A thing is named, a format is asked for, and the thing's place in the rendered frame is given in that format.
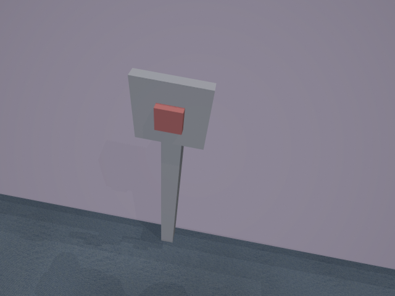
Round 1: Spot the panel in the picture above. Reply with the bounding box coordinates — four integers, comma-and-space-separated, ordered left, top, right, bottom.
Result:
128, 68, 216, 243

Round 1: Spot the button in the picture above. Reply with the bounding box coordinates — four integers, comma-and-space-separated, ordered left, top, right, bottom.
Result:
154, 103, 185, 135

